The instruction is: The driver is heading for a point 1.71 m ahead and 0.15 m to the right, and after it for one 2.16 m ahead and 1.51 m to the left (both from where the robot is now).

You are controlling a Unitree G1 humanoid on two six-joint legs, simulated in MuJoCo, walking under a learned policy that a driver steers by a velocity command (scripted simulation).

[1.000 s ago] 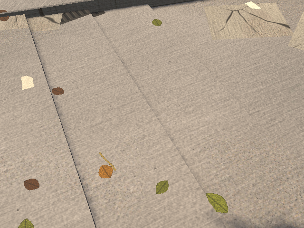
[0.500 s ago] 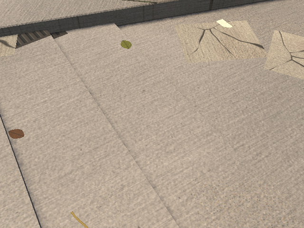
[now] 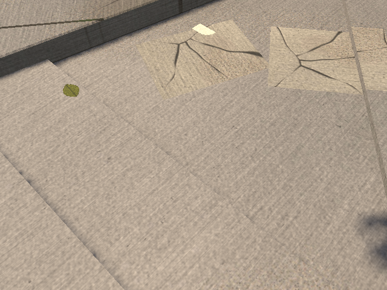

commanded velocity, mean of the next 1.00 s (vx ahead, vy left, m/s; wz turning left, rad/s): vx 0.50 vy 0.00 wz -0.26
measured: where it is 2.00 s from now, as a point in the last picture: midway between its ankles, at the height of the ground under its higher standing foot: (233, 142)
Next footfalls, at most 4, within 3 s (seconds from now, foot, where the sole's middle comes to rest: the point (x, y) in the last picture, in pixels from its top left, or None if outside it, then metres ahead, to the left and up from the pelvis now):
0.26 left None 0.33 0.14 -0.78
0.76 right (264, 277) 0.51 -0.18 -0.82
1.28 left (216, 192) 0.85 -0.02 -0.82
1.74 right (260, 142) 1.13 -0.23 -0.85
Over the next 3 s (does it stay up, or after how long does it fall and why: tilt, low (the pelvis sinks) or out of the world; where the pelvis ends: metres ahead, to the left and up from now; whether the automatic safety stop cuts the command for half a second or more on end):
stays up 1.55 -0.21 -0.07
